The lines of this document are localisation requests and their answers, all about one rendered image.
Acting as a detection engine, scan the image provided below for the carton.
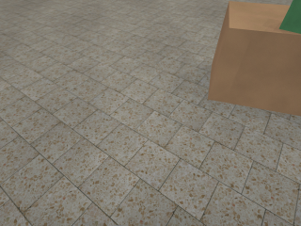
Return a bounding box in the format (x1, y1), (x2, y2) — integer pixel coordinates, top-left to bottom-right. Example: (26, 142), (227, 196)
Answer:
(279, 0), (301, 34)

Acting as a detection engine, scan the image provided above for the pedestal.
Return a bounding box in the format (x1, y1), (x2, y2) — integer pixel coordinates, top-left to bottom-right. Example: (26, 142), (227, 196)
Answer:
(208, 1), (301, 117)

